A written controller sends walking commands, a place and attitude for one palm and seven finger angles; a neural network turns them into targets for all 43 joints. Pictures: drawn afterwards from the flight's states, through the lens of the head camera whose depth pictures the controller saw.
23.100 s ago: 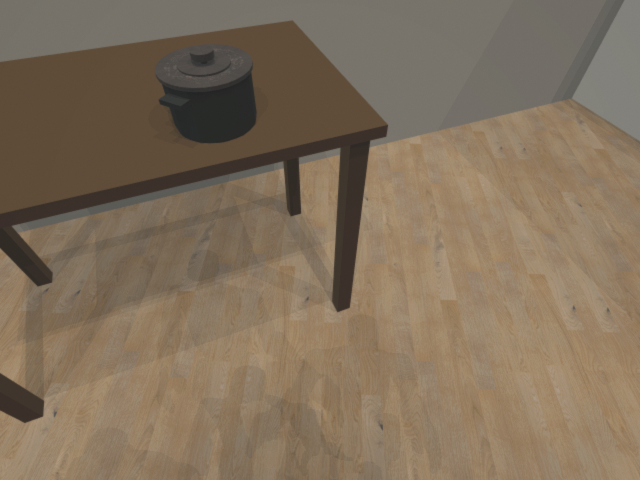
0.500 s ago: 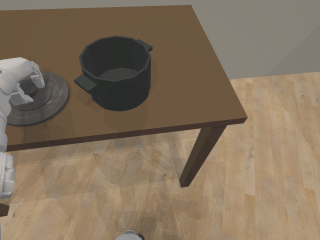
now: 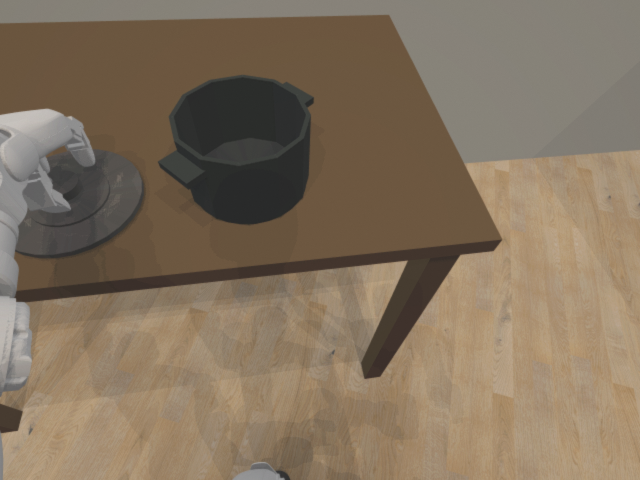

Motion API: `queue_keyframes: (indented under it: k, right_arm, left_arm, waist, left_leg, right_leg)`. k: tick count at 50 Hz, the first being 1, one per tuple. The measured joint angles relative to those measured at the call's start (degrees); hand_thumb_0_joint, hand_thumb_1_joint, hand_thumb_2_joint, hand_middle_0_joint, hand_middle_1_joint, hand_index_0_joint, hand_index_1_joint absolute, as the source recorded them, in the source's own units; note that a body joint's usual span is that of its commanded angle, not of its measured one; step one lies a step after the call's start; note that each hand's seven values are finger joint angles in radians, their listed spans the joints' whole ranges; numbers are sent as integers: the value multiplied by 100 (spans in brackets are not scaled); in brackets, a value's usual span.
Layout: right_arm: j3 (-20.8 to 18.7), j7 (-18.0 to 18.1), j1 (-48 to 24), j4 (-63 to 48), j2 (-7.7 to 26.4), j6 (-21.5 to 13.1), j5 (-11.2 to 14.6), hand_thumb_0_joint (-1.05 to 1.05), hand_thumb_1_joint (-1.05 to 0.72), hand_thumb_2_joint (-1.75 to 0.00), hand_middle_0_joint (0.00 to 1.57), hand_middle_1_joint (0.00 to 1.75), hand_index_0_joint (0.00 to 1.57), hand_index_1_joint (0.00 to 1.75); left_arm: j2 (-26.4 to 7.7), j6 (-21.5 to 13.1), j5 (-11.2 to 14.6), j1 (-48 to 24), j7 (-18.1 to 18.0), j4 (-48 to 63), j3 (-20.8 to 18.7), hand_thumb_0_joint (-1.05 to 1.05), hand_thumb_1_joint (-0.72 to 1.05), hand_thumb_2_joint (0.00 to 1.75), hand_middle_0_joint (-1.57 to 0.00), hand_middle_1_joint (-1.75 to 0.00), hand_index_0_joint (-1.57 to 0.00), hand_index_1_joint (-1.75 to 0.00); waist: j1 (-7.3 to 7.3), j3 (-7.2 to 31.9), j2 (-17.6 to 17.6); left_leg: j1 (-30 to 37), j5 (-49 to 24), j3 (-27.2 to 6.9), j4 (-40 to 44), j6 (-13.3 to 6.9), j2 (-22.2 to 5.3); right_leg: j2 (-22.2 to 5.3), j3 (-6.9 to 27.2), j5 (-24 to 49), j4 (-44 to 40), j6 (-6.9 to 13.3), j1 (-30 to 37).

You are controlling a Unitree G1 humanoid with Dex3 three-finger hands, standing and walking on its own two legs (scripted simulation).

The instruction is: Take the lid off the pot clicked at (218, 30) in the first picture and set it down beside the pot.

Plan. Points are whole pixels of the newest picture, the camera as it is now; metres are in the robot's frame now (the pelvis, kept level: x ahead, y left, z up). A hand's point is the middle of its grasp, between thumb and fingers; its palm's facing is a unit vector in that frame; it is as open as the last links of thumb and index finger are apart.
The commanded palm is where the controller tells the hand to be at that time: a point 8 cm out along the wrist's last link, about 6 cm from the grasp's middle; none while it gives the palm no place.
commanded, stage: open the fingers wide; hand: left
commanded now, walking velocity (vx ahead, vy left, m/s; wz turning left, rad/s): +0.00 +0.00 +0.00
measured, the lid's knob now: (61, 186) +0.47 +0.33 +0.07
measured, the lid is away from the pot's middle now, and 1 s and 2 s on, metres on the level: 0.24 0.24 0.24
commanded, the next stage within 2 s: raise the empty hand in 0.30 s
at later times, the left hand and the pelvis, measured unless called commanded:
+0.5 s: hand (46, 173) +0.46 +0.32 +0.11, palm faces -0.38 -0.12 -0.92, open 11.0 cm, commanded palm +0.46 +0.32 +0.18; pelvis +0.00 +0.00 +0.00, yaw -1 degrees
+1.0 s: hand (29, 133) +0.46 +0.31 +0.17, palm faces -0.34 -0.10 -0.93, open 11.0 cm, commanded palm +0.47 +0.31 +0.24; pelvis +0.00 +0.00 +0.01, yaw +0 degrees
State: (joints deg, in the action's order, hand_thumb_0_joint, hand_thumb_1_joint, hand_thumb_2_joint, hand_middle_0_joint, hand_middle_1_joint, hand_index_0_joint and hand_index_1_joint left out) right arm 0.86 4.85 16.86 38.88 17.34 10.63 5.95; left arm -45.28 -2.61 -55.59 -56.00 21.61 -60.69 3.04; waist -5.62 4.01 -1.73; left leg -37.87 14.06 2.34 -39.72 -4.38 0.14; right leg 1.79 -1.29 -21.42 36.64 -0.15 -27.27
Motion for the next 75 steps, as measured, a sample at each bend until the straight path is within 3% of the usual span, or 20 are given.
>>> queue_keyframes:
  k: [11, 17, 30, 39, 75]
  right_arm:
    - [14, -13, 113, 15, -43, 25, -9, 0, -90, -90, 20, 30, 20, 30]
    - [14, 5, 140, -5, -44, 32, -14, 0, -90, -90, 20, 30, 20, 30]
    - [-33, -44, 72, -52, -18, 99, 3, 0, -90, -90, 20, 30, 20, 30]
    - [38, -8, -56, -59, -34, -5, 23, 0, -90, -90, 20, 30, 20, 30]
    - [62, -112, -154, -86, 13, 96, 71, 0, -90, -90, 20, 30, 20, 30]
  left_arm:
    - [17, 33, -46, -64, -52, -113, 7, 0, -4, 78, -43, -75, -44, -76]
    - [-67, -20, -76, 7, -54, -114, -180, 0, -7, 80, -44, -73, -44, -73]
    - [-29, 46, -14, 30, -21, 172, -79, 0, -9, 82, -45, -70, -45, -70]
    - [69, 253, 24, -370, 139, 77, 253, 0, -9, 83, -45, -70, -45, -70]
    - [-412, 586, -55, -1173, 818, 21, 218, 0, -9, 83, -45, -70, -45, -70]
  waist:
    - [-51, 16, -23]
    - [-94, 46, -19]
    - [-23, 31, -36]
    - [38, -8, -48]
    - [-36, -62, -57]
  left_leg:
    - [-11, 0, 32, 25, -16, 2]
    - [-16, 11, 59, 32, -20, -14]
    - [120, -20, 19, 100, -25, 13]
    - [280, -104, -8, 247, -24, 65]
    - [681, -134, -26, 554, 49, 48]
  right_leg:
    - [-6, 34, 14, -28, -10, -20]
    - [5, 66, 22, -49, -20, -30]
    - [-9, 28, 55, -151, -13, 136]
    - [-51, -4, 94, -240, -4, 283]
    - [-20, 6, 170, -616, 34, 703]
